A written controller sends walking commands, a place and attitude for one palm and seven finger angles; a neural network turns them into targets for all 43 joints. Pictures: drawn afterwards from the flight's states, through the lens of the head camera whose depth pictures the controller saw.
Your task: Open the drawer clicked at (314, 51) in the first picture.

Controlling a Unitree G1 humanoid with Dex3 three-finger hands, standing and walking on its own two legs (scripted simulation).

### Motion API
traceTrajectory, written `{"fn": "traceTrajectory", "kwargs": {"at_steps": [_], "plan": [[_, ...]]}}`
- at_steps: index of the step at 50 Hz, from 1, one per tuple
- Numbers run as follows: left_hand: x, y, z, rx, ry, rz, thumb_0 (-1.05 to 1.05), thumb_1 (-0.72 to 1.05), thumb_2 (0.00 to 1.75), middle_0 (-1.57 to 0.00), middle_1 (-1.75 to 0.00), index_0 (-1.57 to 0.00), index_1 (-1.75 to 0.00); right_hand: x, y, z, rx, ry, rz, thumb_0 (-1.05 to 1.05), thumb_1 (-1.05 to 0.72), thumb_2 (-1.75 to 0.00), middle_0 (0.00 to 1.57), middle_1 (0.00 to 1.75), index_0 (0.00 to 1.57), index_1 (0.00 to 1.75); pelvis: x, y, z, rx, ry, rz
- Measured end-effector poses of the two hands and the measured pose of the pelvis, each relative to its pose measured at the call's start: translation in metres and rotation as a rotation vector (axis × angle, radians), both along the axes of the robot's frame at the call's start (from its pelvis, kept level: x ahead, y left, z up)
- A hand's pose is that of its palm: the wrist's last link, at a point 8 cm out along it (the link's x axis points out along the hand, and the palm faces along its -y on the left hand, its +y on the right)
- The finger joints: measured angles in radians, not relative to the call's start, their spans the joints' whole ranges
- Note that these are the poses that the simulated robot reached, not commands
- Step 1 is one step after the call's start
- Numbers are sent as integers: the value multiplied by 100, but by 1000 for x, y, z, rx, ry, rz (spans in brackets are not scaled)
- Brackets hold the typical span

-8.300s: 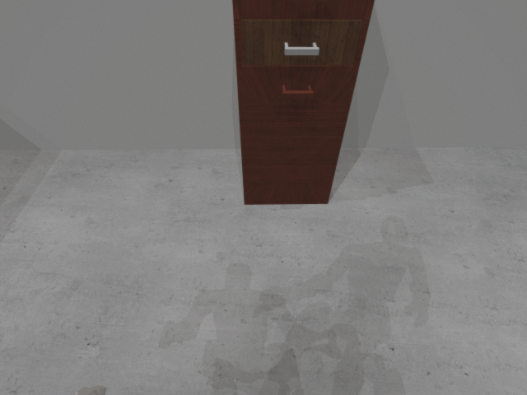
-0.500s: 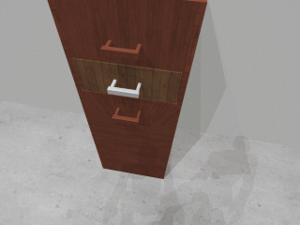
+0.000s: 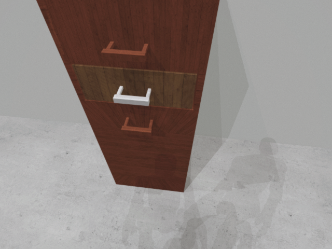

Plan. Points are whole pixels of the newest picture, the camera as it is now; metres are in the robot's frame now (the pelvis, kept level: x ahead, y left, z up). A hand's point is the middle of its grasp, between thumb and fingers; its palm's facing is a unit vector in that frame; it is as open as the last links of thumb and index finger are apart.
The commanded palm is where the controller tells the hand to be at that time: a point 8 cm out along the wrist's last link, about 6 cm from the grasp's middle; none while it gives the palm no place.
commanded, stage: look again from close up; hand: left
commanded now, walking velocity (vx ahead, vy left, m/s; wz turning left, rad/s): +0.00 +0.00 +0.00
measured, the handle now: (133, 95) +0.55 +0.15 +0.05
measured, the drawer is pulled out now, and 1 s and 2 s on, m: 0.00 0.00 0.00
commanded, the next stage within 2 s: raise the hand with hooked fingers in 0.44 s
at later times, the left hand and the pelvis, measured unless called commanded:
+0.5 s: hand out of the picture +0.02 +0.16 -0.16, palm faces +0.02 -0.97 -0.24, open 7.3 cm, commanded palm none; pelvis +0.01 -0.02 +0.00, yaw +0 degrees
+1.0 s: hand (90, 240) +0.15 +0.19 -0.04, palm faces -0.04 -0.12 -0.99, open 8.8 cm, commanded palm +0.16 +0.20 +0.02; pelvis -0.03 -0.03 -0.04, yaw -1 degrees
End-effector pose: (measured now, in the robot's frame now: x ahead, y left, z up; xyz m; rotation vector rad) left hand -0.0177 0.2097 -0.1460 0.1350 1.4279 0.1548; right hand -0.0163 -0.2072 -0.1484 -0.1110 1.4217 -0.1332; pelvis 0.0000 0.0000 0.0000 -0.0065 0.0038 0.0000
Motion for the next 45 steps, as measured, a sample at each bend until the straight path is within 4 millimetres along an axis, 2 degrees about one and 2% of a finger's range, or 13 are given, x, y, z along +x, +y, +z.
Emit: {"fn": "traceTrajectory", "kwargs": {"at_steps": [10,19,28,29,31,33,36,38,41,45], "plan": [[19,14,9,52,-49,-12,0,91,90,-20,-30,-19,-30,15,-3,-12,23,-60,23,1,-92,-90,20,30,20,30,6,0,-3,13,-23,-1],[35,6,14,62,-71,-22,1,92,90,-20,-30,-20,-30,15,-12,-12,33,-38,27,1,-92,-90,20,30,20,30,9,-10,-1,21,-21,-4],[35,-6,13,63,-63,-12,1,92,90,-20,-30,-20,-30,12,-26,-11,25,4,29,1,-91,-90,20,30,20,30,10,-23,0,18,-13,4],[43,-6,17,75,-96,-72,1,92,90,-20,-30,-20,-30,16,-30,-9,15,-24,27,1,-91,-90,20,30,20,30,8,-24,-1,17,-11,-7],[78,-4,42,161,-301,-191,1,91,90,-21,-30,-20,-30,33,-41,-2,-38,-154,22,1,-91,-90,20,30,20,30,6,-25,-3,21,-1,-21],[117,-4,77,285,-504,-303,2,90,89,-21,-31,-20,-31,57,-53,5,-79,-300,18,2,-92,-90,20,30,20,30,2,-25,-5,26,11,-18],[170,-4,129,529,-764,-533,2,86,88,-21,-34,-20,-34,102,-70,18,-120,-495,50,2,-92,-90,20,30,20,30,-6,-26,-9,36,53,-20],[193,-6,157,708,-889,-679,1,82,86,-21,-36,-20,-36,134,-79,30,-133,-607,70,2,-92,-90,20,30,20,30,-11,-27,-14,44,82,-35],[202,-14,178,901,-983,-855,1,76,84,-21,-39,-20,-39,176,-85,52,-134,-726,115,2,-91,-90,20,30,20,30,-18,-29,-20,55,114,-58],[181,-23,172,995,-982,-1009,0,68,80,-22,-44,-21,-44,219,-82,72,-123,-794,206,2,-91,-90,20,30,20,30,-25,-32,-27,64,141,-58]]}}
